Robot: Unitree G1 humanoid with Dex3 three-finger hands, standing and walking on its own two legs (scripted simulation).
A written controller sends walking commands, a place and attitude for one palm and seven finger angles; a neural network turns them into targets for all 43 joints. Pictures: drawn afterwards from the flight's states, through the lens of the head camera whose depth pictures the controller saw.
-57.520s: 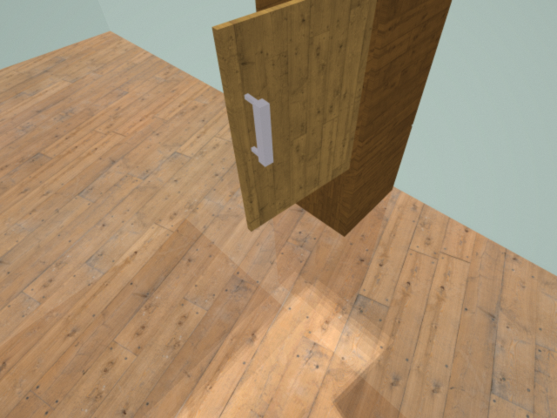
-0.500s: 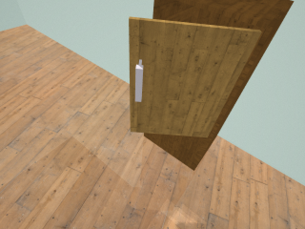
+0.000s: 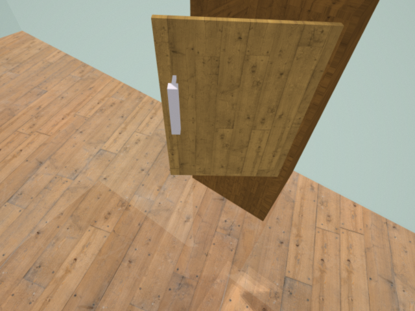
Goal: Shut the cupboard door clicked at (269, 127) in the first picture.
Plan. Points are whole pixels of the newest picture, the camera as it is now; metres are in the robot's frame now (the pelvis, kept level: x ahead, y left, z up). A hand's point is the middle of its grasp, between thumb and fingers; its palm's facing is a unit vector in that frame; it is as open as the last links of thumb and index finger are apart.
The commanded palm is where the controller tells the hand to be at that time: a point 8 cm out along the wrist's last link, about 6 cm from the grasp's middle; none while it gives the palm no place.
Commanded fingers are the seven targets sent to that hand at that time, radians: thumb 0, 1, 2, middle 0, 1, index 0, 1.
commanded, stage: look again from close up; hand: left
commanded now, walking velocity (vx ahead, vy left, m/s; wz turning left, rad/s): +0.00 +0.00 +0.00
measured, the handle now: (175, 105) +0.62 +0.13 +0.02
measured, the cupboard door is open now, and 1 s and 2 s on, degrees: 35 35 35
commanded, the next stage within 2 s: shuffle to correct the standing spot in 0.42 s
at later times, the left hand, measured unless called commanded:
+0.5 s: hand out of the picture -0.01 +0.16 -0.18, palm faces +0.02 -0.99 -0.16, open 7.4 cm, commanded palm none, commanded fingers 0.00 0.90 0.90 -0.20 -0.30 -0.20 -0.30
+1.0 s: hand out of the picture +0.06 +0.12 -0.18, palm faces +0.13 -0.98 -0.16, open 7.4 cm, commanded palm none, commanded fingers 0.00 0.90 0.90 -0.20 -0.30 -0.20 -0.30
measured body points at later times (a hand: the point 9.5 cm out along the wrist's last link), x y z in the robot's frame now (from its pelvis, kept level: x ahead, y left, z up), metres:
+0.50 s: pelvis -0.01 +0.00 +0.00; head +0.01 +0.01 +0.45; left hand -0.01 +0.22 -0.16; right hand -0.01 -0.21 -0.15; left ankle -0.03 +0.08 -0.74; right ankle -0.01 -0.13 -0.74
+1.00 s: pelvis +0.06 -0.04 -0.01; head +0.08 -0.03 +0.44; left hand +0.05 +0.18 -0.17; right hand +0.01 -0.27 -0.16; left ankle +0.00 +0.06 -0.69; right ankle +0.06 -0.15 -0.74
